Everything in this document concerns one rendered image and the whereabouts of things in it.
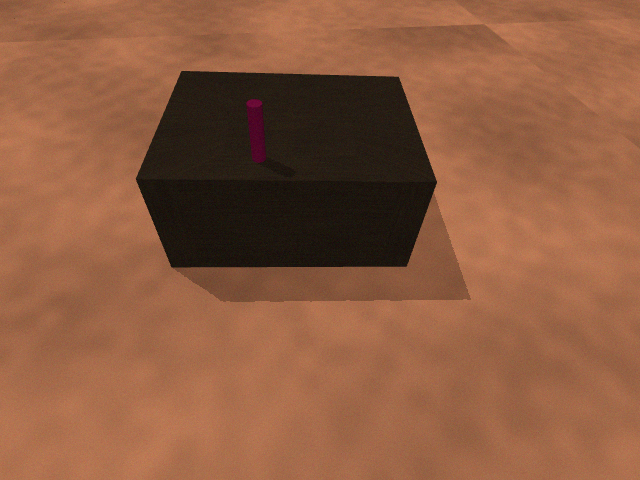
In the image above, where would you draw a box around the can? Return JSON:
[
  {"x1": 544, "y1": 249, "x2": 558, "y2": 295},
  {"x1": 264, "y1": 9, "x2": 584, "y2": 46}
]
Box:
[{"x1": 246, "y1": 99, "x2": 266, "y2": 163}]

